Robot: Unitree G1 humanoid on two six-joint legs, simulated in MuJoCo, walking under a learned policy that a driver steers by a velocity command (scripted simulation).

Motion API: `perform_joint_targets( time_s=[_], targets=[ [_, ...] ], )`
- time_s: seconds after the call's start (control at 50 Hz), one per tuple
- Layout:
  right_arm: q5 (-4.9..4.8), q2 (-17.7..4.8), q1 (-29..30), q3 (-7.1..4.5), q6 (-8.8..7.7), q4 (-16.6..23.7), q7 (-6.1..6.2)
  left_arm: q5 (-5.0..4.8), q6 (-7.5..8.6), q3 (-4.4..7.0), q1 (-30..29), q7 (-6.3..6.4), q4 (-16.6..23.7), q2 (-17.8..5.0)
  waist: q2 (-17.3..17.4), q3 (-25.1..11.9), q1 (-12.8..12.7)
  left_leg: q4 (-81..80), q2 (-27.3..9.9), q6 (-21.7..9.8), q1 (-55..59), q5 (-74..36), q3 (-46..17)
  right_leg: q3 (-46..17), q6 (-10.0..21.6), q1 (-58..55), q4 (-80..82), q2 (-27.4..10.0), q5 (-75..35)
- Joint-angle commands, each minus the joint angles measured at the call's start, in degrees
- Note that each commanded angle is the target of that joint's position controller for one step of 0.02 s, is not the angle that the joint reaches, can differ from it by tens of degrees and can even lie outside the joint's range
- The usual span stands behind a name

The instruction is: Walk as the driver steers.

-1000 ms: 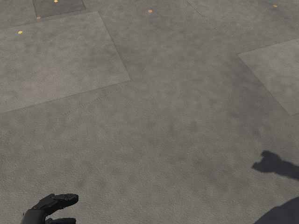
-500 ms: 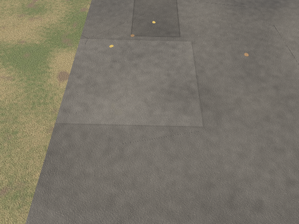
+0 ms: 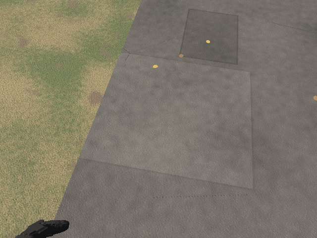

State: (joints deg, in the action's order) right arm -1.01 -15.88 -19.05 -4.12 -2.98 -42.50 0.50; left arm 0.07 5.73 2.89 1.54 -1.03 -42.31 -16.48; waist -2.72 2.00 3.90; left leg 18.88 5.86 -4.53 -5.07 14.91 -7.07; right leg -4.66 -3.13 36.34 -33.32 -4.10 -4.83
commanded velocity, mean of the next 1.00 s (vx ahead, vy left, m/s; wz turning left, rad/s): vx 0.36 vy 0.00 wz -0.34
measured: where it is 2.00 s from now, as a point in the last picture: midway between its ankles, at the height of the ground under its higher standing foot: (182, 198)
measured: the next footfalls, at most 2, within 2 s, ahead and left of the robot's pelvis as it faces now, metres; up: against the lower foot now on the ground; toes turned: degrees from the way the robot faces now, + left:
right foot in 0.12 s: +0.26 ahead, -0.14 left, +0.00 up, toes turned +1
left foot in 0.62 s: +0.55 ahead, +0.04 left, +0.00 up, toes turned -19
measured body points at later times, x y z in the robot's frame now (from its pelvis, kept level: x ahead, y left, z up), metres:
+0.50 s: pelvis +0.28 -0.06 +0.00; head +0.32 -0.08 +0.45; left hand +0.33 +0.22 -0.12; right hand +0.48 -0.32 -0.07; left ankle +0.48 +0.09 -0.70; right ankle +0.22 -0.14 -0.74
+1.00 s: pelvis +0.45 -0.06 +0.00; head +0.48 -0.09 +0.44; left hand +0.72 +0.11 -0.09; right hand +0.43 -0.37 -0.12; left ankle +0.52 +0.05 -0.74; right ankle +0.45 -0.21 -0.72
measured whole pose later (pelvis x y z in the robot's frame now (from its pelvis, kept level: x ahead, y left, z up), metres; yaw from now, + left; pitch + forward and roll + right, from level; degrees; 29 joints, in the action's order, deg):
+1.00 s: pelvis +0.45 -0.06 +0.00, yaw -26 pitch +1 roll +2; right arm -0.5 -17.1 -9.8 -3.9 -0.9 -43.9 0.2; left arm -0.3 -2.9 3.6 8.6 0.0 -36.6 -17.9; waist -0.6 3.7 2.2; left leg 23.4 -2.0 -0.2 -13.6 10.9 6.9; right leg -1.4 -2.4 27.0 -41.5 -2.6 15.7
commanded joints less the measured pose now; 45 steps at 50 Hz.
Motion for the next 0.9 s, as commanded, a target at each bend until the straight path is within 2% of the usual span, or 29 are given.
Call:
perform_joint_targets(
  time_s=[0.02, 0.08, 0.1, 0.12, 0.14, 0.16, 0.18, 0.2, 0.22, 0.24, 0.26, 0.28, 0.32, 0.38, 0.44, 0.5, 0.54, 0.58, 0.6, 0.62, 0.64, 0.66, 0.68, 0.7, 0.72, 0.74, 0.78, 0.82, 0.9],
  targets=[
    [-0.07, -8.6, -2.8, -2.24, -0.52, 1.4, 0.41, -0.41, 1.44, 0.88, -5.4, -0.90, 4.6, -4.8, 8.3, -0.5, 0.8, -3.2, -14.9, -7.4, -1.2, -11.3, -8.4, 1.8, 1.7, -5.1, 4.1, 1.7, -2.0],
    [0.41, -9.4, -2.7, -2.53, -0.02, 0.6, 0.55, -0.53, 1.68, 1.34, -3.0, -1.33, 4.2, -6.4, 10.1, 0.0, -0.7, 0.3, -18.2, -6.2, 5.5, -20.9, -9.0, 3.1, 5.1, -5.1, 4.9, 1.9, 6.1],
    [0.43, -9.5, -1.7, -2.48, 0.19, 0.7, 0.55, -0.47, 1.72, 1.90, 0.5, -1.23, 3.2, -7.4, 10.1, -1.8, -2.8, 4.7, -17.0, -5.1, 6.5, -30.8, -7.2, 5.0, 6.7, -9.8, 6.2, 3.5, 7.8],
    [0.72, -8.6, -1.4, -2.02, 0.41, 0.9, 0.58, -0.16, 1.74, 2.84, 7.3, -1.05, 1.2, -9.1, 8.7, -6.8, -6.0, 13.9, -14.0, -3.8, 5.8, -38.7, -4.2, 5.6, 8.7, -19.3, 6.3, 4.3, 6.3],
    [1.64, -6.9, -2.0, -1.06, 0.59, 2.0, 0.84, 0.27, 1.67, 3.30, 16.4, -1.08, -0.2, -11.6, 3.1, -15.3, -9.2, 29.6, -10.5, -1.9, -2.3, -28.8, -1.3, -5.0, 12.4, -34.6, 4.7, -3.4, 3.7],
    [0.75, -2.8, -10.0, 0.00, -0.36, 2.5, 0.49, 0.23, 1.14, 4.63, 20.9, -1.61, -1.9, -16.2, -14.7, -20.6, -5.8, 50.3, -0.9, 3.6, -25.4, 4.5, 3.1, -32.6, 22.6, -53.8, 10.6, -14.7, 15.5],
    [0.67, -6.1, -7.7, -0.03, -1.27, 2.5, 0.28, -1.91, 1.00, 3.30, 20.6, -2.11, -1.9, -11.2, -11.7, -18.9, -7.4, 55.4, -2.4, 3.4, -34.7, 16.3, -1.3, -42.8, 22.2, -55.7, 17.1, -15.2, 29.2],
    [-0.34, -8.9, -0.3, -0.75, -1.97, 4.0, -0.08, -1.86, 0.73, 2.48, 16.9, -1.84, -0.8, -8.3, -5.9, -10.4, -8.4, 56.3, -5.3, 2.9, -38.5, 11.6, -1.5, -35.2, 19.7, -49.1, 17.7, -13.8, 30.0],
    [0.10, -8.5, 4.4, -0.45, -2.63, 5.0, -0.07, -0.91, 0.29, 2.23, 14.4, -1.57, 0.0, -7.9, 0.1, -6.6, -8.0, 53.7, -7.1, 2.6, -37.2, 7.7, -0.1, -29.1, 18.2, -42.1, 18.2, -11.3, 24.9],
    [1.15, -8.0, 6.8, -0.62, -3.17, 5.9, -0.07, -0.55, 0.01, 1.98, 13.0, -1.39, 0.3, -7.3, 2.1, -3.3, -6.9, 49.4, -8.5, 2.9, -36.6, 5.4, 0.7, -25.1, 18.2, -36.5, 19.0, -9.4, 18.2],
    [1.83, -7.5, 6.4, -0.80, -3.31, 6.1, -0.06, -0.16, 0.06, 1.60, 12.6, -1.08, 0.4, -6.5, 0.8, -3.6, -5.4, 45.7, -9.8, 3.1, -33.4, 3.3, 0.5, -22.2, 17.7, -34.0, 19.6, -7.6, 13.0],
    [2.03, -6.7, 5.8, -0.73, -3.22, 6.2, -0.09, -0.23, -0.04, 1.46, 12.7, -0.89, 0.4, -6.2, -0.9, -3.9, -4.6, 42.8, -9.9, 3.7, -31.5, 2.7, 1.0, -20.4, 17.8, -32.6, 20.3, -6.1, 9.7],
    [2.03, -5.5, 5.8, -0.48, -2.79, 6.5, 0.01, -0.79, -0.14, 1.67, 13.6, -0.31, 0.3, -6.8, -2.0, -4.0, -4.1, 37.5, -9.8, 5.2, -30.7, 2.8, 2.2, -17.7, 18.6, -30.5, 21.1, -5.4, 5.3],
    [1.86, -4.0, 11.4, 0.17, -2.50, 8.0, 0.25, -1.22, -0.63, 2.48, 15.4, 0.87, -0.3, -9.1, -1.2, -2.2, -5.4, 26.7, -8.8, 7.3, -30.1, -5.2, 3.1, -14.5, 17.9, -26.8, 22.1, -3.9, 3.6],
    [1.45, -3.0, 17.0, 0.58, -3.00, 9.1, -0.25, -1.59, -1.57, 2.66, 17.9, 1.63, -1.0, -9.3, -1.8, -1.6, -7.5, 16.8, -6.8, 8.0, -26.0, -15.3, 3.2, -12.5, 15.7, -24.3, 21.1, -1.8, 5.0],
    [0.77, -3.4, 21.6, 0.51, -3.68, 10.3, -0.99, -1.87, -2.48, 2.65, 21.0, 2.00, -1.9, -8.9, -2.0, -1.3, -8.9, 11.8, -4.9, 7.9, -22.8, -18.0, 2.9, -14.7, 14.9, -25.0, 18.6, -2.1, 6.8],
    [0.75, -4.6, 22.6, 0.03, -4.16, 10.8, -1.30, -1.85, -3.16, 2.77, 21.5, 2.28, -2.0, -8.9, -2.6, -1.0, -8.5, 8.3, -4.0, 7.2, -21.5, -15.5, 2.1, -17.5, 14.0, -27.9, 15.1, -2.5, 5.4],
    [1.10, -6.0, 19.7, -0.74, -4.65, 10.1, -1.24, -1.65, -4.01, 3.11, 20.3, 2.68, -1.3, -9.1, -4.3, -2.3, -6.4, 5.3, -3.2, 5.4, -17.2, -13.3, 2.4, -19.3, 12.0, -30.1, 9.1, -1.7, -1.8],
    [1.55, -6.9, 15.6, -1.23, -4.92, 9.2, -0.96, -1.72, -4.20, 2.93, 18.4, 2.76, -0.4, -8.4, -4.1, -4.6, -3.6, 1.9, -4.0, 3.8, -10.6, -17.8, 3.0, -18.1, 9.9, -29.1, 3.9, 0.6, -5.6],
    [2.52, -9.3, 9.1, -1.92, -5.06, 8.5, -0.51, -1.06, -4.00, 2.27, 16.8, 2.64, 1.4, -6.3, -2.1, -11.2, -0.6, 4.2, -10.7, 0.4, 2.4, -25.6, -1.1, -15.8, 7.5, -23.9, -6.6, 3.2, -2.6],
    [3.12, -12.9, 3.2, -2.53, -4.29, 8.3, 0.05, 0.37, -3.70, 1.30, 21.5, 2.65, 2.3, -2.6, 10.3, -19.0, -1.3, 9.8, -24.4, -5.3, 19.6, -47.7, -13.6, -8.8, 4.0, -11.0, -23.5, 9.7, 27.1],
    [2.14, -12.4, 1.0, -2.52, -2.84, 6.9, -0.52, -0.95, -3.56, 0.92, 29.0, 2.43, 3.0, -4.4, 23.0, -25.9, -3.4, 8.5, -34.6, -13.1, 26.1, -43.2, -30.3, -5.7, 2.3, -0.3, -36.0, 10.5, 47.1],
    [1.66, -7.8, 4.4, -1.52, -1.97, 8.4, -0.47, -1.80, -4.33, 2.23, 28.0, 2.62, 1.3, -8.9, 14.1, -20.1, -3.1, 6.4, -31.5, -11.7, 19.5, -34.7, -26.6, -6.5, 0.8, 2.3, -41.4, 6.1, 42.5],
    [1.54, -5.2, 7.3, -0.67, -1.29, 9.0, -0.23, -1.84, -5.23, 2.85, 21.9, 2.74, 2.3, -10.4, 9.5, -13.4, -2.3, 5.4, -27.7, -9.2, 12.8, -33.2, -17.3, -3.7, -0.4, 3.7, -42.2, 4.8, 38.5],
    [1.72, -4.6, 10.0, -0.24, -0.79, 8.7, -0.30, -1.42, -6.18, 3.11, 19.5, 2.94, 2.8, -9.9, 6.4, -9.6, -3.3, 4.0, -24.7, -8.2, 6.0, -33.7, -11.8, -2.3, -1.2, 2.7, -40.8, 3.2, 36.1],
    [1.82, -4.5, 12.1, -0.15, -0.50, 8.2, -0.34, -1.09, -7.02, 3.33, 18.7, 3.08, 3.5, -9.2, 6.9, -7.1, -4.8, 2.4, -22.8, -7.8, 0.3, -32.8, -8.3, -1.7, -1.5, 0.9, -38.2, 1.6, 34.3],
    [2.51, -6.1, 13.7, -0.72, -0.46, 7.1, -0.32, -1.28, -8.04, 2.66, 19.2, 2.96, 4.3, -5.8, 10.4, -5.1, -6.0, -1.6, -20.3, -8.2, -7.1, -32.0, -2.1, 1.3, -2.1, -4.0, -33.9, 1.4, 30.8],
    [2.43, -7.4, 14.0, -1.28, -0.44, 6.2, 0.02, -1.05, -8.21, 2.36, 17.3, 2.79, 5.7, -4.8, 10.8, -6.1, -5.7, -2.9, -21.4, -9.5, -6.5, -33.1, 0.2, 1.8, -2.2, -4.4, -29.0, 0.6, 27.6],
    [1.40, -8.9, 14.8, -1.68, 0.57, 4.7, 0.35, -0.42, -8.05, 1.73, 13.3, 1.68, 7.4, -4.2, 9.0, -8.5, -4.9, -3.3, -21.6, -9.6, -7.0, -29.9, 4.5, 2.7, -0.7, -11.3, -17.1, 0.4, 20.3]
  ],
)
Over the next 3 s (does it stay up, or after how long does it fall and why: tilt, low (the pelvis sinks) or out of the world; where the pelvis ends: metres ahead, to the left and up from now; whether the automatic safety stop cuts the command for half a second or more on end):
stays up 1.16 -0.22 -0.01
